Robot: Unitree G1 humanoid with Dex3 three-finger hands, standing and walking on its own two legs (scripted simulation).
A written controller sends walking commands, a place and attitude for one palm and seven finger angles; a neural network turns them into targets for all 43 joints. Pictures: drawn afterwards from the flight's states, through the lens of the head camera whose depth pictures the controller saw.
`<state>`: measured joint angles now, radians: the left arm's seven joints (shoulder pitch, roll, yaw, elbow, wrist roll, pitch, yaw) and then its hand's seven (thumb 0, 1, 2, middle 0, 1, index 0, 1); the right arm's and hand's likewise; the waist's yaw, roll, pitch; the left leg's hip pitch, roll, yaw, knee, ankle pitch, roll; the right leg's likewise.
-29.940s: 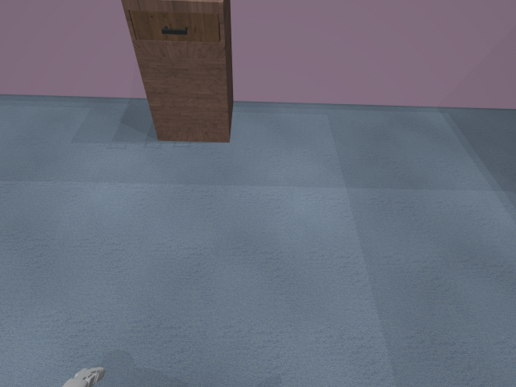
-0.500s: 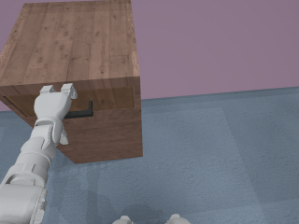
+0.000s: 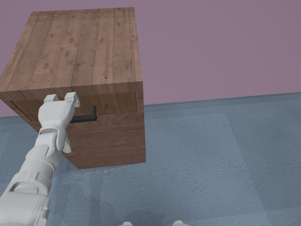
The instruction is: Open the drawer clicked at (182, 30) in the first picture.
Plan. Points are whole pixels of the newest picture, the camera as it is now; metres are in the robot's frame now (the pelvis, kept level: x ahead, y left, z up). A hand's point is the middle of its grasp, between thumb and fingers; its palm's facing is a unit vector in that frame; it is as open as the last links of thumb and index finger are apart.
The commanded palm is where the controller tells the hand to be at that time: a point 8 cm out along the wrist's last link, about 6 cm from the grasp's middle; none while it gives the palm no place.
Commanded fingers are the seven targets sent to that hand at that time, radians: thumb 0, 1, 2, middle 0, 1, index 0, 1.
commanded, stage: lower the fingers behind the handle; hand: left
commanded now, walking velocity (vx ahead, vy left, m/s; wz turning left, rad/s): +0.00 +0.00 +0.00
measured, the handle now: (80, 114) +0.47 +0.25 -0.06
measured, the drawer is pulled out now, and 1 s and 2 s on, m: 0.00 0.00 0.00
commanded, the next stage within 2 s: close the thumb around the handle in 1.46 s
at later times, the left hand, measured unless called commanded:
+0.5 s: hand (68, 127) +0.41 +0.27 -0.05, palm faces -0.11 -0.02 -0.99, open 13.8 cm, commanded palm +0.40 +0.26 +0.01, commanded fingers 0.00 -0.50 0.30 -0.30 -1.20 -0.30 -1.20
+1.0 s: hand (71, 131) +0.41 +0.27 -0.09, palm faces -0.04 -0.03 -1.00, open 13.8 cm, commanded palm +0.40 +0.25 -0.03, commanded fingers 0.00 -0.50 0.30 -0.30 -1.20 -0.30 -1.20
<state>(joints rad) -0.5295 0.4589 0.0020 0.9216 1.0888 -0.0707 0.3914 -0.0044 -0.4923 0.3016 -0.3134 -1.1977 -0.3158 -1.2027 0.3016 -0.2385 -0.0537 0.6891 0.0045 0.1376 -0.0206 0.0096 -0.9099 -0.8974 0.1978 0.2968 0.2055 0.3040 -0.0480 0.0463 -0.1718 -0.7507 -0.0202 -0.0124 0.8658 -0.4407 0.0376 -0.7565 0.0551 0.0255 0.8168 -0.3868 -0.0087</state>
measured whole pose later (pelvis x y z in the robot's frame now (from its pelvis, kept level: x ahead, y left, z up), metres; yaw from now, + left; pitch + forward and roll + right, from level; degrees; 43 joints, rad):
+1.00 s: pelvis -0.02 +0.01 -0.05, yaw +0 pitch +26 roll -4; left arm -0.64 0.48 0.03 1.02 1.13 -0.08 0.51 0.00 -0.49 0.30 -0.31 -1.21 -0.32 -1.20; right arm 0.27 -0.23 -0.05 0.73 -0.04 0.09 -0.01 0.01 -0.91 -0.90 0.20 0.30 0.21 0.30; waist -0.08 0.04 -0.20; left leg -1.08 -0.02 -0.03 1.14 -0.52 0.04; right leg -1.07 0.06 -0.01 1.06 -0.46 0.00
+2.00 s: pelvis -0.02 +0.00 -0.05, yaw -1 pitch +26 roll -3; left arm -0.60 0.49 0.05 0.98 1.11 -0.10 0.48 0.00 0.26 0.63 -0.35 -1.26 -0.37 -1.28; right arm 0.27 -0.24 -0.05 0.72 -0.03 0.10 0.00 0.01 -0.91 -0.90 0.20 0.30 0.21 0.30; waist -0.08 0.04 -0.20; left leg -1.08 -0.01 -0.03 1.16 -0.53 0.04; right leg -1.07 0.07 0.00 1.08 -0.47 0.00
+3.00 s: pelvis +0.01 +0.01 -0.03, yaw -1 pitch +24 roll -3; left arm -0.24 0.38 0.01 0.64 1.10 -0.02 0.53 0.00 0.79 0.83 -0.33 -1.33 -0.34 -1.29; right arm 0.23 -0.23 -0.06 0.67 -0.04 0.11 0.01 0.01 -0.91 -0.90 0.20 0.30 0.21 0.30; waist -0.03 0.04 -0.20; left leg -0.92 -0.01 -0.01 1.06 -0.55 0.05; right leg -0.92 0.06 0.01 0.98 -0.47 0.00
